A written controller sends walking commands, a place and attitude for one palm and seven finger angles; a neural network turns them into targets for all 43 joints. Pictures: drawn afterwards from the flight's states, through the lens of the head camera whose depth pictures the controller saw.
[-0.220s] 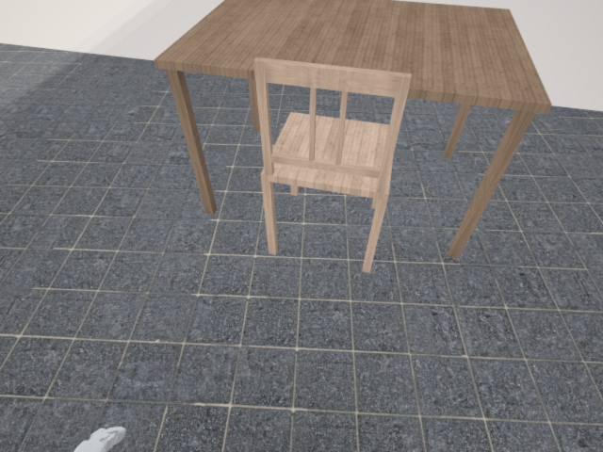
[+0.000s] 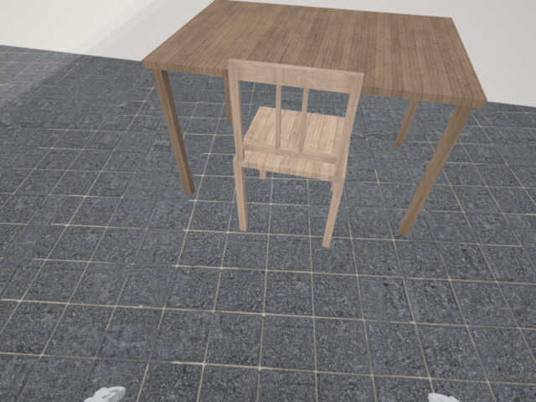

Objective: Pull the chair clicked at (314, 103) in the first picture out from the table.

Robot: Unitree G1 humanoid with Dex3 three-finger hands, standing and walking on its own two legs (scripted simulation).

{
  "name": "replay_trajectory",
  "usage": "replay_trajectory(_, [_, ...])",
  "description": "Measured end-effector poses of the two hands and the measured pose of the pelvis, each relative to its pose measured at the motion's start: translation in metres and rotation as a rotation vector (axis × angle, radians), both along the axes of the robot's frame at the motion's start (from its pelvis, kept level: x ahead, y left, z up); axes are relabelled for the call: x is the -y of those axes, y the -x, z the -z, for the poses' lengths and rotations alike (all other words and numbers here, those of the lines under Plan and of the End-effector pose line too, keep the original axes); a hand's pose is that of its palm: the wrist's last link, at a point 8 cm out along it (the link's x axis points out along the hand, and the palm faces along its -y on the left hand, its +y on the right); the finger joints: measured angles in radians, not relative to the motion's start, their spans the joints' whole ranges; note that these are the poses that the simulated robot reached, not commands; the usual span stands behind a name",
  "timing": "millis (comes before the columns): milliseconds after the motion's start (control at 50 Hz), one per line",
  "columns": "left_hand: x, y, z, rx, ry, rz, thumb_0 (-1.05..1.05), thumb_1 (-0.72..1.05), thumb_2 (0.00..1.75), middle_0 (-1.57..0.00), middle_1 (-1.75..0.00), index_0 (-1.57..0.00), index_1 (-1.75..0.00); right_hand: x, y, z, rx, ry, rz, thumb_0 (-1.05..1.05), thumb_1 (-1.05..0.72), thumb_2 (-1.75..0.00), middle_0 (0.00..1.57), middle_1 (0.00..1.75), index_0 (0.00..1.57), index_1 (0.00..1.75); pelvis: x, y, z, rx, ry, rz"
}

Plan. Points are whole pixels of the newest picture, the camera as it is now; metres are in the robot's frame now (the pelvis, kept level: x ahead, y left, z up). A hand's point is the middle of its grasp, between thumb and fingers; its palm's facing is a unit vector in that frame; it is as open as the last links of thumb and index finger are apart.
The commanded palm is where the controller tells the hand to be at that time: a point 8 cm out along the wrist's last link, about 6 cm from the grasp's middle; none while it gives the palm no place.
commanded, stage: stand and wait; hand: left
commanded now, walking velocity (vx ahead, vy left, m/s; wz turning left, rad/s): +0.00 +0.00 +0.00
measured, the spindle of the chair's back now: (278, 118) +0.99 +0.03 -0.12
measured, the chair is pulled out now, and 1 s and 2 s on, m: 0.00 0.00 0.00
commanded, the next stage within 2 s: look at it before walking up in 0.60 s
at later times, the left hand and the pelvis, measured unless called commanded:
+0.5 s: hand out of the picture +0.05 +0.23 -0.15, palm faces -0.02 -0.94 -0.34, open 7.4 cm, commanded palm none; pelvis -0.01 -0.02 +0.00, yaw +0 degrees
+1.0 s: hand out of the picture +0.06 +0.23 -0.15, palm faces -0.02 -0.94 -0.33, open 7.4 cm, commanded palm none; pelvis -0.01 -0.01 +0.01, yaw +0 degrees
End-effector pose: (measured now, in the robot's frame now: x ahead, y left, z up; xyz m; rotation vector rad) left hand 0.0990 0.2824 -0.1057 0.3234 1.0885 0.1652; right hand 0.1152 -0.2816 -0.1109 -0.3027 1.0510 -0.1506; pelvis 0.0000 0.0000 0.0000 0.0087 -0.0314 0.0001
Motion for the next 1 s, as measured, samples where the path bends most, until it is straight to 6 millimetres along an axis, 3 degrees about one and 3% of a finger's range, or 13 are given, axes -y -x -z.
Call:
replay_trajectory(280, [0.007,0.044,0.008,-0.111,0.002,-0.041,0.01,0.91,0.89,-0.2,-0.3,-0.2,-0.3,0.022,0.048,0.006,-0.129,0.02,0.045,0.01,-0.91,-0.9,0.2,0.3,0.21,0.3,0.011,0.01,-0.003,0.004,0.002,-0.002])
replay_trajectory(460, [0.007,0.051,0.006,-0.124,-0.008,-0.048,0.01,0.91,0.89,-0.2,-0.3,-0.2,-0.3,0.028,0.071,0.01,-0.178,0.019,0.068,0.01,-0.91,-0.9,0.2,0.3,0.21,0.3,0.015,0.014,-0.005,0.007,0.003,-0.001])
replay_trajectory(680, [0.009,0.044,0.005,-0.097,-0.003,-0.038,0.01,0.91,0.89,-0.2,-0.3,-0.2,-0.3,0.026,0.076,0.01,-0.178,0.01,0.071,0.01,-0.91,-0.9,0.2,0.3,0.21,0.3,0.016,0.017,-0.005,0.006,0.004,-0.001])
replay_trajectory(1000, [0.007,0.043,0.007,-0.105,0.005,-0.043,0.01,0.91,0.89,-0.2,-0.3,-0.2,-0.3,0.023,0.067,0.006,-0.166,0.017,0.066,0.01,-0.91,-0.9,0.2,0.3,0.21,0.3,0.014,0.015,-0.006,0.002,0.005,-0.001])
